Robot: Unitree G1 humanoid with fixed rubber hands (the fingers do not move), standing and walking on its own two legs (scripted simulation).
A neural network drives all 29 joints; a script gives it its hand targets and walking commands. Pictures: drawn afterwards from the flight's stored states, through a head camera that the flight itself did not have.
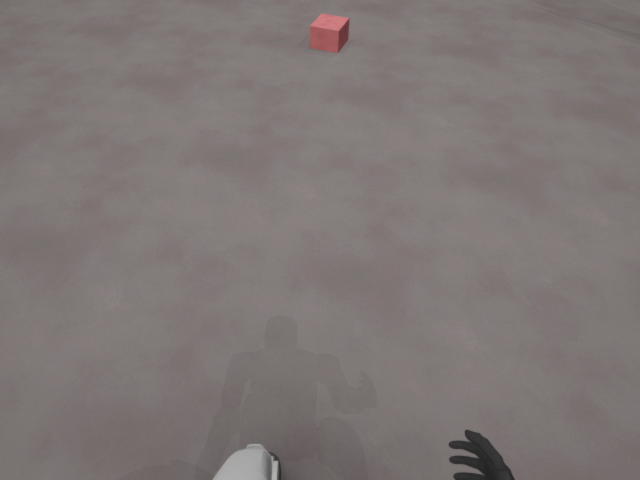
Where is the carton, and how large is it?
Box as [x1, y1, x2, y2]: [310, 14, 348, 52]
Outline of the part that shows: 321,14 310,25 310,47 338,52 347,40 348,18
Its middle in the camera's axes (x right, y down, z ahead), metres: +0.08 -1.42 +2.63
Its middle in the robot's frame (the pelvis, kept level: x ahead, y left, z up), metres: +2.81 +0.27 -0.71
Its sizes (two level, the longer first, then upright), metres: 0.211 0.200 0.141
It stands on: the floor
